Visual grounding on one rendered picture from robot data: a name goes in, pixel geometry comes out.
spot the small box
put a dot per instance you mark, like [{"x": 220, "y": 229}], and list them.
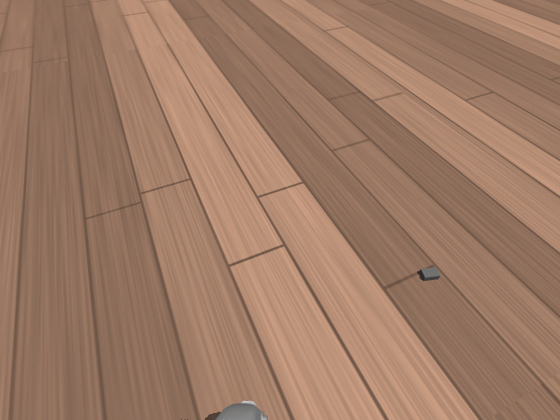
[{"x": 429, "y": 274}]

